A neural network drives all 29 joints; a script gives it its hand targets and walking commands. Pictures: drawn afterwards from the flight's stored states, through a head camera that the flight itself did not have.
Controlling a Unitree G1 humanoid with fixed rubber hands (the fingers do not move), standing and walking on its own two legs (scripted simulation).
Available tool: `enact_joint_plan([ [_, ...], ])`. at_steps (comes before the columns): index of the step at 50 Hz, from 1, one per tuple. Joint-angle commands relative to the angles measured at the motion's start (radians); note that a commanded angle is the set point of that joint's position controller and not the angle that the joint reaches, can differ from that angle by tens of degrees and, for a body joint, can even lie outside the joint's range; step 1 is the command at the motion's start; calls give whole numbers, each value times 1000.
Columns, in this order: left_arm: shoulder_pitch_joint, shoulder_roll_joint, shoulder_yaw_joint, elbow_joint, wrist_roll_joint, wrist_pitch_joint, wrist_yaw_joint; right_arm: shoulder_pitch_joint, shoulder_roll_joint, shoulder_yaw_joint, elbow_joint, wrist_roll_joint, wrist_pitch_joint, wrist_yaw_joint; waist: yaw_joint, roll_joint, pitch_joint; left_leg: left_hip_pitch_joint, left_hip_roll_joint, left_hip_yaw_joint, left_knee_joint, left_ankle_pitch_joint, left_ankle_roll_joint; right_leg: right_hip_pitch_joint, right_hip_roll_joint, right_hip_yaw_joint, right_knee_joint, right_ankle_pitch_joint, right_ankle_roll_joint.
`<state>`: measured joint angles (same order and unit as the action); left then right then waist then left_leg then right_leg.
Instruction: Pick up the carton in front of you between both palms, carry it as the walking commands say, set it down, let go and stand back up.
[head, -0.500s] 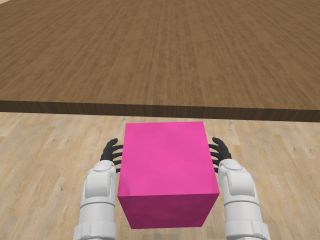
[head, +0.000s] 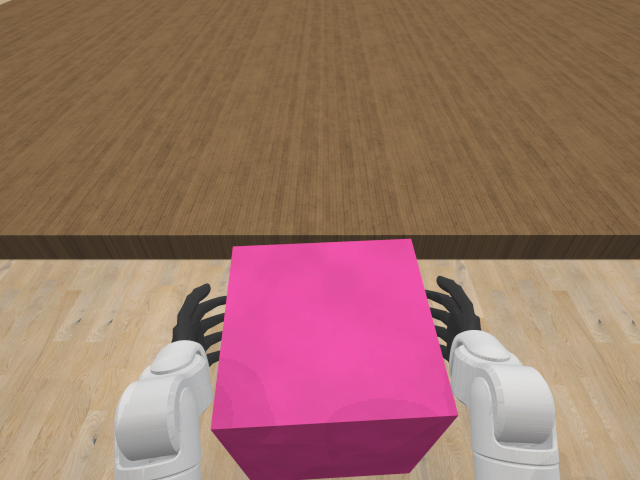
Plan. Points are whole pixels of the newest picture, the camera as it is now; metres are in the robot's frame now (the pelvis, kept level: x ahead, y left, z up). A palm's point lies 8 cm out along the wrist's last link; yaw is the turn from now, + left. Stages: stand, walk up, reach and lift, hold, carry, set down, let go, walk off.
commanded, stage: carry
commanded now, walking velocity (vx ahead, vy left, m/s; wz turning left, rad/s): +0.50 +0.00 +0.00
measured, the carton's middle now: (327, 367) +0.26 +0.01 +0.03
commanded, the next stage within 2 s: none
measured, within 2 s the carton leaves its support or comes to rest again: neither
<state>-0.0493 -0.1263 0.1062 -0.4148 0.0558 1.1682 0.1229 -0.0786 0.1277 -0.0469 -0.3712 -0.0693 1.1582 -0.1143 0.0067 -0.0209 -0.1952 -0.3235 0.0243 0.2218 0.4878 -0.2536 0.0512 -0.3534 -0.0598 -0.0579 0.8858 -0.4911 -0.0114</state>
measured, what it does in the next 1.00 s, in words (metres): walks ahead: right foot, then left foot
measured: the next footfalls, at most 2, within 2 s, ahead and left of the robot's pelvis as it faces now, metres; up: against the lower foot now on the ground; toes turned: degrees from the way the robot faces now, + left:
right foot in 0.28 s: +0.33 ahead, -0.14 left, +0.00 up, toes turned -12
left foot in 0.76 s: +0.66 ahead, +0.08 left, +0.00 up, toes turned +14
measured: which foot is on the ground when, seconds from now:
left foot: down 0.00-0.30, up 0.32-0.74, down 0.76-1.00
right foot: up 0.00-0.26, down 0.28-0.80, up 0.82-1.00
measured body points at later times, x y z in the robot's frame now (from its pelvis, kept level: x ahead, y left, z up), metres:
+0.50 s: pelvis +0.29 -0.06 +0.01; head +0.29 -0.07 +0.46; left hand +0.53 +0.11 +0.09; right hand +0.55 -0.19 +0.08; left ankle +0.28 +0.09 -0.66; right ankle +0.29 -0.13 -0.73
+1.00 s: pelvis +0.63 +0.00 +0.01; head +0.64 +0.01 +0.46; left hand +0.91 +0.14 +0.13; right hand +0.89 -0.16 +0.13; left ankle +0.62 +0.07 -0.73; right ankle +0.62 -0.15 -0.66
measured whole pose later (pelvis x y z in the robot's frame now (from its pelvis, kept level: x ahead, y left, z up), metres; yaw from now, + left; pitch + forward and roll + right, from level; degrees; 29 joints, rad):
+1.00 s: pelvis +0.63 +0.00 +0.01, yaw -1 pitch +4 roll -1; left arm -0.10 -0.13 0.07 -0.63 0.01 1.24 0.16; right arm -0.08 0.13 -0.08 -0.64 0.00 1.22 -0.15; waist -0.03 -0.01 -0.05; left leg -0.24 0.05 0.26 0.36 -0.21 0.06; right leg -0.58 -0.11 -0.08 1.03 -0.25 -0.02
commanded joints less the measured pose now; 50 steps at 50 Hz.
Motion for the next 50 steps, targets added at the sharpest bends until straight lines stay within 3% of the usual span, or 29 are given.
enact_joint_plan([
  [1, -461, -793, -670, -157, -321, 26, -94, -377, 807, 552, -187, 251, 25, 51, -36, 74, -86, 466, 412, -564, -301, -58, 164, -511, -79, 30, 162, 21, -15],
  [3, -438, -805, -656, -156, -319, 22, -79, -402, 804, 575, -222, 280, 27, 44, -33, 94, -65, 391, 337, -381, -343, -44, 105, -422, -74, -17, 21, 148, 8],
  [5, -385, -786, -636, -151, -296, 16, -59, -385, 778, 586, -231, 299, 28, 41, -29, 120, -49, 328, 275, -258, -340, 22, 80, -324, -43, -62, -113, 232, 24],
  [8, -310, -733, -606, -145, -248, 17, -29, -331, 719, 587, -230, 309, 33, 35, -28, 157, -16, 268, 237, -150, -321, 114, 56, -200, -2, -129, -280, 333, 21],
  [11, -284, -689, -593, -161, -230, 24, -17, -306, 678, 589, -237, 310, 39, 33, -25, 182, 6, 218, 233, -97, -254, 148, 25, -44, 11, -179, -361, 412, 7],
  [13, -257, -668, -586, -155, -229, 27, -16, -294, 657, 591, -244, 305, 45, 33, -5, 134, -44, 142, 173, -3, -18, 282, -17, 197, 65, -246, -383, 323, -5],
  [14, -246, -661, -585, -155, -227, 29, -17, -285, 638, 587, -244, 303, 49, 33, 11, 69, -104, 40, 139, 20, 186, 250, -44, 379, 7, -163, -387, 260, -13],
  [15, -239, -639, -576, -155, -221, 30, -18, -291, 626, 588, -263, 302, 56, 34, 22, -154, -157, -160, 56, 15, 493, 45, -101, 494, -263, 301, -576, -37, -105],
  [16, -247, -655, -586, -149, -233, 31, -25, -303, 628, 594, -274, 304, 62, 39, 19, -295, -160, -366, -22, -81, 695, -231, -98, 576, -397, 599, -712, -13, -203],
  [17, -264, -695, -608, -177, -253, 30, -39, -298, 666, 611, -264, 306, 59, 48, 11, -197, -143, -406, 57, -182, 790, -223, -64, 532, -405, 554, -705, 95, -203],
  [19, -337, -789, -660, -204, -283, 12, -70, -324, 758, 621, -255, 302, 43, 76, 7, -40, -136, -397, 129, -213, 784, -122, -31, 412, -344, 377, -673, 224, -165],
  [20, -375, -816, -680, -212, -292, 4, -84, -332, 791, 624, -240, 297, 32, 87, 2, -14, -130, -359, 150, -224, 712, -56, -29, 352, -312, 287, -689, 231, -133],
  [22, -398, -837, -712, -211, -312, -9, -108, -317, 820, 628, -216, 276, 11, 98, 1, -54, -128, -307, 132, -182, 606, 8, -30, 301, -273, 162, -719, 214, -102],
  [24, -382, -823, -723, -190, -318, -17, -126, -293, 817, 625, -192, 250, -4, 97, 2, -75, -103, -309, 122, -148, 489, 38, -41, 296, -254, 93, -748, 209, -102],
  [29, -346, -761, -705, -162, -307, -14, -131, -272, 776, 622, -188, 235, -5, 84, 7, -96, -15, -336, 84, -66, 189, 165, -55, 360, -206, -25, -743, 389, -106],
  [34, -300, -720, -666, -172, -278, 14, -103, -288, 734, 627, -241, 270, 28, 75, 12, -129, 60, -288, 60, -10, 46, 216, -36, 420, -198, -87, -700, 550, -96],
  [36, -294, -707, -662, -187, -270, 25, -90, -290, 716, 620, -254, 281, 40, 73, 9, -135, 49, -194, 42, 21, 12, 185, -19, 433, -198, -118, -618, 680, -78],
  [37, -305, -700, -667, -208, -274, 29, -85, -288, 711, 614, -261, 287, 43, 71, -2, -120, 7, -67, 2, 66, -18, 156, -16, 413, -175, -166, -499, 773, -60],
  [38, -317, -694, -672, -236, -280, 33, -80, -279, 702, 607, -265, 295, 45, 70, -17, -70, -64, 141, -33, 93, -17, 105, -13, 334, -131, -206, -326, 810, -35],
  [39, -342, -678, -675, -268, -287, 38, -74, -283, 689, 601, -282, 300, 45, 68, -40, 22, -135, 380, 88, -98, -55, -4, 16, 135, -91, -195, -118, 627, 0],
  [40, -378, -679, -690, -326, -309, 45, -71, -311, 681, 601, -291, 312, 42, 68, -47, 302, -237, 606, 362, -583, -175, -177, 172, -162, 21, -158, 236, 366, 46],
  [41, -412, -691, -704, -348, -332, 47, -71, -308, 711, 603, -304, 332, 42, 69, -32, 340, -197, 613, 410, -741, -276, 13, 197, -333, 73, -45, 394, 18, 29],
  [42, -436, -724, -715, -347, -339, 43, -72, -354, 726, 612, -348, 343, 40, 70, -32, 247, -194, 579, 402, -615, -238, 153, 183, -355, 3, 30, 471, 32, -1],
  [43, -444, -747, -712, -352, -347, 39, -75, -377, 749, 618, -369, 350, 37, 71, -34, 136, -207, 525, 374, -526, -205, 219, 158, -350, -39, 52, 458, 83, -23],
  [44, -447, -759, -707, -352, -350, 35, -74, -395, 754, 619, -390, 350, 34, 69, -30, 72, -187, 456, 357, -439, -211, 260, 124, -332, -72, 62, 391, 147, -29],
  [46, -447, -749, -697, -347, -338, 35, -64, -420, 734, 618, -399, 358, 37, 65, -23, 100, -186, 377, 314, -313, -253, 198, 80, -272, -79, 37, 264, 216, -23],
  [50, -466, -623, -642, -277, -290, 57, -20, -452, 587, 575, -345, 352, 68, 45, -27, 141, -111, 350, 268, -189, -311, 173, 86, -305, -63, -35, 36, 296, 3],
])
